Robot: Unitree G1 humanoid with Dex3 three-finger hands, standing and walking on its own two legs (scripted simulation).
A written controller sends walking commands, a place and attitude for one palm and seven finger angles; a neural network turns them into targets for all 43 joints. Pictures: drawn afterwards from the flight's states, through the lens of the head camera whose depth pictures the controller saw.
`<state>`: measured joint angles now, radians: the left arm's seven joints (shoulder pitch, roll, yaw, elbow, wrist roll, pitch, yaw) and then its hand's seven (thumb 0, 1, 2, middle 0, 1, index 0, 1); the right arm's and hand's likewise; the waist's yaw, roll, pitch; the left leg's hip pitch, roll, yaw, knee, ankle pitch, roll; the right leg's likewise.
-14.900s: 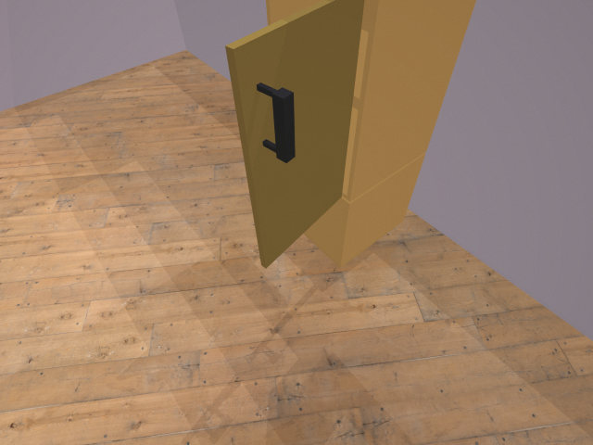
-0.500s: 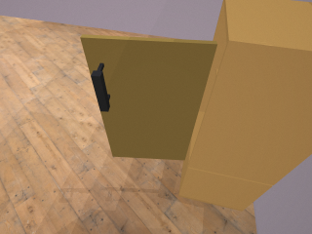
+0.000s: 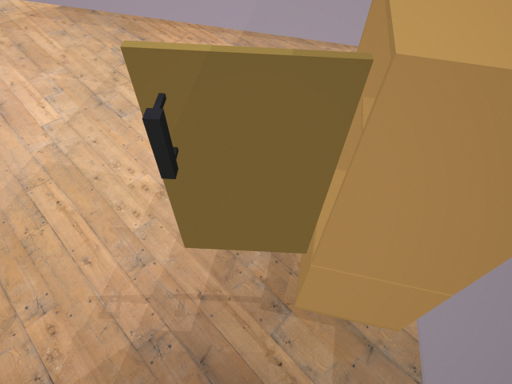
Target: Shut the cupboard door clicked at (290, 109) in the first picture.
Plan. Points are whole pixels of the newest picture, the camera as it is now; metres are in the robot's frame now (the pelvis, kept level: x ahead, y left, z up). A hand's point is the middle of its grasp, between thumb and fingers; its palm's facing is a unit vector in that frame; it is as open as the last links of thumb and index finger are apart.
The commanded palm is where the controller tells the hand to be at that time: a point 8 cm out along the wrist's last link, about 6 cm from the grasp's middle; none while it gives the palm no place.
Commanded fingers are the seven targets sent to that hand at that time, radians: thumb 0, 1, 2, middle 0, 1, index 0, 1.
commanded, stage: come to a stop and stand still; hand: left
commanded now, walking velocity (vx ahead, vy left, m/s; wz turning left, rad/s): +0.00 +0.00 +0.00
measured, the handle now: (165, 137) +0.47 +0.18 +0.11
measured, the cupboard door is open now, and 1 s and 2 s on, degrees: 100 100 100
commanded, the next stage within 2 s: look again from close up in 1.06 s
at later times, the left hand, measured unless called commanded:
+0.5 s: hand out of the picture -0.08 +0.17 -0.17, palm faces +0.02 -0.98 -0.21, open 7.3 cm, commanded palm none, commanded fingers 0.00 0.90 0.90 -0.20 -0.30 -0.20 -0.30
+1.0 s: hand out of the picture -0.14 +0.15 -0.18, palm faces +0.07 -0.99 -0.13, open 7.3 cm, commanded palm none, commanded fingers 0.00 0.90 0.90 -0.20 -0.30 -0.20 -0.30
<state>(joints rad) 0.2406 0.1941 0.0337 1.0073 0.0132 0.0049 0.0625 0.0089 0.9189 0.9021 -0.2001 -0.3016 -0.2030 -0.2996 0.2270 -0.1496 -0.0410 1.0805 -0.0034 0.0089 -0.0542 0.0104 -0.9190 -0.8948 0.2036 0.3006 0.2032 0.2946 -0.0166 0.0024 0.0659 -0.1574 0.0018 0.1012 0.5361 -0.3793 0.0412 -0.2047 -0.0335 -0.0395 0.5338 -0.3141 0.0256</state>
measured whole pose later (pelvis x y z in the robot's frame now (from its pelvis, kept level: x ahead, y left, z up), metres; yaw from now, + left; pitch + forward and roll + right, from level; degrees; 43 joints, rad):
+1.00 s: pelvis -0.11 +0.01 +0.00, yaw +2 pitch -2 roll +0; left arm 0.39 0.11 -0.02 1.09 0.02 -0.01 0.03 0.00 0.91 0.90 -0.20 -0.30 -0.20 -0.30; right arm 0.34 -0.12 0.00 1.12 -0.01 0.00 -0.02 0.01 -0.91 -0.90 0.20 0.30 0.20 0.29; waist 0.00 -0.01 -0.01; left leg -0.25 -0.04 0.09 0.48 -0.19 0.07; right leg -0.29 -0.03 0.01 0.48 -0.20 0.01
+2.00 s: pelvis -0.04 -0.01 +0.00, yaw +1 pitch -1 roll +0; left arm 0.37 0.14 0.00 1.06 0.02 -0.02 0.02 0.01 0.91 0.90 -0.20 -0.30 -0.20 -0.30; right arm 0.33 -0.15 0.00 1.13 -0.01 -0.02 -0.02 0.01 -0.91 -0.90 0.20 0.30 0.20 0.29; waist 0.00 -0.01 -0.01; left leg -0.18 -0.01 0.08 0.51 -0.32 0.04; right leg -0.23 0.02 0.03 0.52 -0.28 -0.01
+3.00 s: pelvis -0.07 -0.01 +0.00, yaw +2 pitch -3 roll +0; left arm 0.22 0.26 0.00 0.94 0.01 0.00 0.03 0.01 0.91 0.90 -0.20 -0.30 -0.21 -0.30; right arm 0.19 -0.26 -0.03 0.97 -0.02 0.00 -0.01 0.01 -0.91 -0.89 0.20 0.30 0.20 0.29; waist -0.01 0.01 0.01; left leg -0.20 -0.01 0.08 0.51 -0.27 0.04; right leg -0.24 0.00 -0.03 0.52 -0.24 -0.01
